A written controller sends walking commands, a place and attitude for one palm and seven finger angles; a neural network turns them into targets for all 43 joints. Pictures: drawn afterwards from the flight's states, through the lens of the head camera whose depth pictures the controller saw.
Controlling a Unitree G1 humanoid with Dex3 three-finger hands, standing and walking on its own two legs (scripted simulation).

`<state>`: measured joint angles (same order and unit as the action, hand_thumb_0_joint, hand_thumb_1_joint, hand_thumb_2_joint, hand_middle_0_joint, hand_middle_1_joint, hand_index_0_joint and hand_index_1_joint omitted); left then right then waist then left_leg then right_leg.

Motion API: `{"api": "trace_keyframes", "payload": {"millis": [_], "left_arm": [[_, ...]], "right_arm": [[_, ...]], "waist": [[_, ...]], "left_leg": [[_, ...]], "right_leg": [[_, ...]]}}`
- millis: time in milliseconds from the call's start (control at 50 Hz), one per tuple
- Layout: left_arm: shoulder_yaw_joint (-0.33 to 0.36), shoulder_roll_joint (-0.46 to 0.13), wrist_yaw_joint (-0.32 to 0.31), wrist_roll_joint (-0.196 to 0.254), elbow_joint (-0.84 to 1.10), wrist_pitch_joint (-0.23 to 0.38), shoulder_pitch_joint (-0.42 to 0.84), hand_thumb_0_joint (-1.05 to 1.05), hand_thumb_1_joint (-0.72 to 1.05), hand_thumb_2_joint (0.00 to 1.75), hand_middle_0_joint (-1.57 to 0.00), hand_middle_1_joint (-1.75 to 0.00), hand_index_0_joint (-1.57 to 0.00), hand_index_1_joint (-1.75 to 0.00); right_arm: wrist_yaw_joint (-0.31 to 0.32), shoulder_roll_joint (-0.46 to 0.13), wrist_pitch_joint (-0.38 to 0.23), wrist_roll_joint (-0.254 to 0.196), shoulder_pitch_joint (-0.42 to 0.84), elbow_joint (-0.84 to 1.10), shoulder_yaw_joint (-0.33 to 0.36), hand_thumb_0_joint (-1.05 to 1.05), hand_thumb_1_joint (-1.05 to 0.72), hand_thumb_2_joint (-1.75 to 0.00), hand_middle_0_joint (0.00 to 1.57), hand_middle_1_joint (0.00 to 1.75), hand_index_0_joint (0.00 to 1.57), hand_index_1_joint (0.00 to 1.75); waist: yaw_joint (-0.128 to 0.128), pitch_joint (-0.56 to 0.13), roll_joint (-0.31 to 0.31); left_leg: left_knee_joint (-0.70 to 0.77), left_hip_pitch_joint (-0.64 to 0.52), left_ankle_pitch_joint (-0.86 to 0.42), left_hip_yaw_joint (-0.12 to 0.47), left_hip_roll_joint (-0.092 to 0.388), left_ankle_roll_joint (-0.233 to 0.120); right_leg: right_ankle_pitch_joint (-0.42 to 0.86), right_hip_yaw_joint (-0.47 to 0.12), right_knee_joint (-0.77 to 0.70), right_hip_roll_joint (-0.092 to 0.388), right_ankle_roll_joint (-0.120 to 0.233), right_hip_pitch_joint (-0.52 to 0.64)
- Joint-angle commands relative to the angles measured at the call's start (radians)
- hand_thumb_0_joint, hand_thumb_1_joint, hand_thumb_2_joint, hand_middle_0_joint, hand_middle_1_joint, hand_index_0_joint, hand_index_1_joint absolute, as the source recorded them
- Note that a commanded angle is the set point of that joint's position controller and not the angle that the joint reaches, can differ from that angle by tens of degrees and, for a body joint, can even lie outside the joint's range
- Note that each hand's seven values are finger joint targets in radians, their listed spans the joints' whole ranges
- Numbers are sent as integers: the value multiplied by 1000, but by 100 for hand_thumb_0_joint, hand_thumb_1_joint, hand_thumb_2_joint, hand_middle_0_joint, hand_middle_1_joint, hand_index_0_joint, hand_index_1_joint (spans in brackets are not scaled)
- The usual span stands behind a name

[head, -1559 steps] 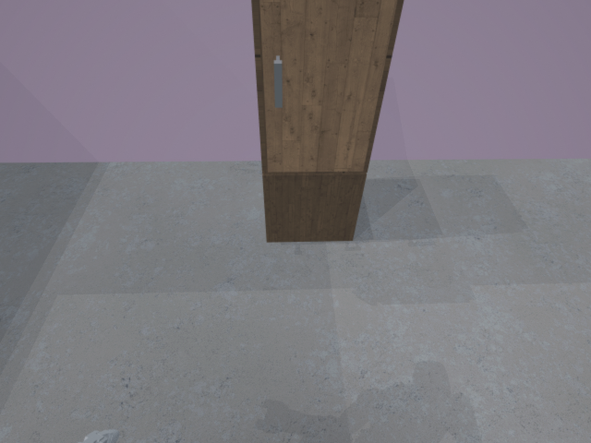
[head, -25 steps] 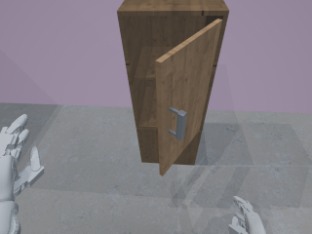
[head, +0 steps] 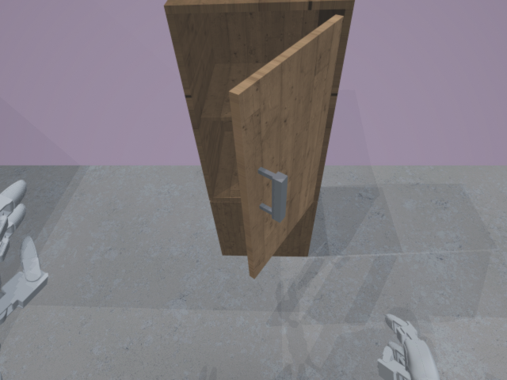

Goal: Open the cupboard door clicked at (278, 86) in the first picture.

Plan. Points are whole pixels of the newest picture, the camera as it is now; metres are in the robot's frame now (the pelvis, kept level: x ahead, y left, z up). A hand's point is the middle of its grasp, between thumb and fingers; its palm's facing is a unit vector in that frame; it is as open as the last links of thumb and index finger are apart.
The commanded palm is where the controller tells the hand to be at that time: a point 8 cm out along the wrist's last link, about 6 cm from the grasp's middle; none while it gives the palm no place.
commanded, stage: step back with the hand held close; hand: left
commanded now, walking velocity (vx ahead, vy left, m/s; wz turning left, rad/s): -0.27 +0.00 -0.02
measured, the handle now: (271, 194) +0.47 +0.00 +0.00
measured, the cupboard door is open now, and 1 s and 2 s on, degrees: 56 56 56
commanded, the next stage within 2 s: stop stepping back and stand still in 0.98 s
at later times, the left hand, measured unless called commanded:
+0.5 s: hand out of the picture +0.13 +0.29 +0.15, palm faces +0.35 -0.79 -0.50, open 7.4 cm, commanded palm +0.07 +0.33 +0.17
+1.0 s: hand out of the picture +0.02 +0.32 +0.16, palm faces +0.45 -0.76 -0.47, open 7.4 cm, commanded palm -0.06 +0.34 +0.17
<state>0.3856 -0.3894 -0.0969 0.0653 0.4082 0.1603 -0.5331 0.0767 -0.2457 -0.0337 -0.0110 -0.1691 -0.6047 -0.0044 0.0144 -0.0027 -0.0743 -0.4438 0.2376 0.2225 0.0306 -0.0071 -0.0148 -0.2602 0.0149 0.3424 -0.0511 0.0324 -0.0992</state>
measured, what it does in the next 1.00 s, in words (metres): walks backwards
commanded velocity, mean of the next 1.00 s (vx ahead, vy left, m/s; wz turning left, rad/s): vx -0.32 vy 0.00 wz -0.06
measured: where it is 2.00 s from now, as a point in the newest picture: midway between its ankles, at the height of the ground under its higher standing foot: outside the picture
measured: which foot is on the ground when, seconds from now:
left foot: down 0.00-1.00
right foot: down 0.00-0.88, up 0.90-1.00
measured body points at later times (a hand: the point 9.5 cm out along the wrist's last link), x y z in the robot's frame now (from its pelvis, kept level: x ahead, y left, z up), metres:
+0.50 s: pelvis -0.07 +0.03 -0.01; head -0.06 +0.04 +0.44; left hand +0.10 +0.33 +0.18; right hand +0.11 -0.22 -0.07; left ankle +0.01 +0.11 -0.74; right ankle -0.05 -0.10 -0.74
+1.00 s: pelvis -0.18 +0.03 -0.01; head -0.15 +0.06 +0.44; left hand -0.01 +0.36 +0.19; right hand +0.03 -0.19 -0.07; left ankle -0.03 +0.11 -0.74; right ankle -0.23 -0.10 -0.69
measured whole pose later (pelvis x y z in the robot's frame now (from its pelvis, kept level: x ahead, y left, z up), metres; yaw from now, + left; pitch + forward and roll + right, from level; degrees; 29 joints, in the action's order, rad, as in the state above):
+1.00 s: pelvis -0.18 +0.03 -0.01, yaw +4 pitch +1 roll -5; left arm 0.45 -0.47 -0.11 0.05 0.46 0.25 -0.46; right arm 0.06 -0.20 -0.11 0.00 -0.15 -0.60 0.01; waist 0.00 0.03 -0.04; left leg -0.45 0.47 0.03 -0.01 0.03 -0.08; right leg -0.44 -0.03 0.89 -0.13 0.01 -0.33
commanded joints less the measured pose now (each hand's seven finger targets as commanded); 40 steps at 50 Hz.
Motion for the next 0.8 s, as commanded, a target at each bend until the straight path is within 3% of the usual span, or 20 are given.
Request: {"api": "trace_keyframes", "payload": {"millis": [0,80,220,320,400,480,520,560,600,660,700,740,760,780], "left_arm": [[139,-206,-26,10,192,55,3,0,90,90,-20,-30,-20,-30],[158,-229,-35,13,197,46,-10,0,90,90,-20,-30,-20,-30],[161,-245,-45,14,242,49,-33,0,90,90,-20,-30,-20,-30],[161,-249,-48,11,256,71,-34,0,90,90,-20,-30,-20,-30],[171,-251,-50,-4,265,104,-3,0,90,90,-20,-30,-20,-30],[171,-222,-49,-29,273,135,16,0,90,90,-20,-30,-20,-30],[179,-221,-47,-38,286,149,23,0,90,90,-20,-30,-20,-30],[193,-226,-45,-38,292,153,14,0,90,90,-20,-30,-20,-30],[224,-261,-47,-25,292,159,-22,0,90,90,-20,-30,-20,-30],[186,-239,-52,1,291,166,-17,0,90,90,-20,-30,-20,-30],[170,-245,-63,1,307,164,20,0,90,90,-20,-30,-20,-30],[137,-239,-66,-9,294,154,66,0,90,90,-20,-30,-20,-30],[141,-249,-67,-10,289,150,93,0,90,90,-20,-30,-20,-30],[133,-249,-64,-8,294,147,121,0,90,90,-20,-30,-20,-30]], "right_arm": [[16,-110,-24,-8,96,171,46,0,-90,-90,20,30,20,30],[20,-107,6,-16,98,190,55,0,-90,-90,20,30,20,30],[24,-110,14,-16,104,209,53,0,-90,-90,20,30,20,30],[21,-117,-2,-14,93,210,51,0,-90,-90,20,30,20,30],[23,-137,-30,-11,95,217,53,0,-90,-90,20,30,20,30],[20,-148,-63,-7,83,226,51,0,-90,-90,20,30,20,30],[20,-143,-85,0,78,222,53,0,-90,-90,20,30,20,30],[15,-139,-101,2,73,218,58,0,-90,-90,20,30,20,30],[8,-133,-114,5,68,208,63,0,-90,-90,20,30,20,30],[-8,-102,-119,-4,35,168,62,0,-90,-90,20,30,20,30],[-9,-106,-118,0,29,136,74,0,-90,-90,20,30,20,30],[-1,-97,-110,-1,45,130,69,0,-90,-90,20,30,20,30],[4,-96,-107,0,55,126,64,0,-90,-90,20,30,20,30],[11,-104,-105,-2,72,128,59,0,-90,-90,20,30,20,30]], "waist": [[-6,-186,40],[-8,-208,99],[-4,-173,21],[-8,-127,-9],[-11,-67,-56],[-1,-47,-133],[6,-58,-131],[7,-72,-106],[4,-87,-34],[-23,-144,128],[-35,-178,177],[-40,-123,179],[-40,-98,155],[-36,-58,86]], "left_leg": [[-23,-183,-497,-23,29,-25],[-35,-165,-512,-33,34,-25],[9,-82,-418,-7,44,-27],[66,33,-185,20,53,-35],[160,219,160,73,77,-57],[275,485,466,167,149,-96],[305,560,527,213,175,-113],[269,555,522,209,182,-122],[169,438,398,149,138,-100],[-113,73,93,-6,16,-16],[-262,-73,50,-37,-18,13],[-246,-60,38,-24,-16,18],[-175,-58,-9,-21,-9,16],[-86,-51,-65,6,15,7]], "right_leg": [[555,-12,6,86,-47,-50],[616,-10,31,89,-54,-36],[435,-10,39,69,-52,-52],[249,-19,29,50,-51,-48],[74,-28,60,21,-52,13],[23,-17,247,-28,-55,176],[39,-21,327,-46,-53,229],[36,-40,345,-46,-48,210],[56,-92,242,-14,-24,100],[135,-246,8,126,25,-235],[194,-306,-68,213,62,-357],[190,-272,-61,214,57,-381],[176,-229,-43,177,33,-382],[122,-182,-14,115,-2,-392]]}}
